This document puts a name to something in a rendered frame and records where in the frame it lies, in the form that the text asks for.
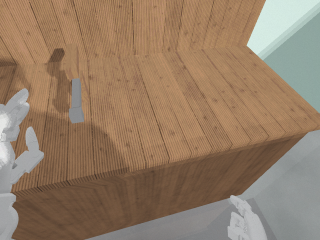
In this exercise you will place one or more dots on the counter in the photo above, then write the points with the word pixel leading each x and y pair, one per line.
pixel 178 111

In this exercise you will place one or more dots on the tap lever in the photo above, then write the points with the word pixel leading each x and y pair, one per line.
pixel 76 114

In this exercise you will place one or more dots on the robot left hand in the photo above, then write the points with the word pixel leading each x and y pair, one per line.
pixel 11 116

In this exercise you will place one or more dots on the robot right hand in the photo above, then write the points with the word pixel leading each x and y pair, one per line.
pixel 248 228

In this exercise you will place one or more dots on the left robot forearm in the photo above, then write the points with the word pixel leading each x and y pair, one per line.
pixel 8 216

